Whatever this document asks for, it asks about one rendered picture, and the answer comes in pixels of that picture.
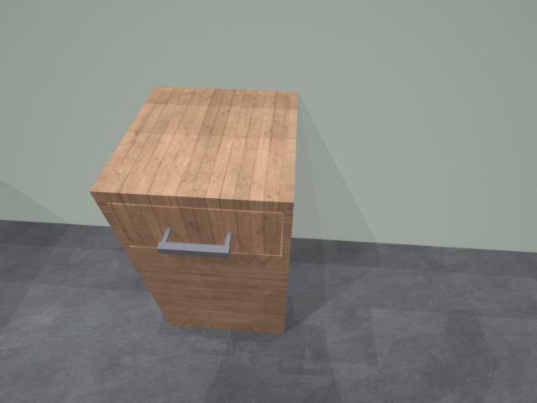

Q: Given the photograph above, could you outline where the cabinet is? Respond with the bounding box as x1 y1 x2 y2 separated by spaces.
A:
90 86 298 334

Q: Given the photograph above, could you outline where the drawer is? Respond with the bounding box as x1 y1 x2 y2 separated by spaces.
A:
107 202 283 255

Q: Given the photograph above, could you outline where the handle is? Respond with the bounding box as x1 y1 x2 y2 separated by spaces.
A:
157 228 232 258

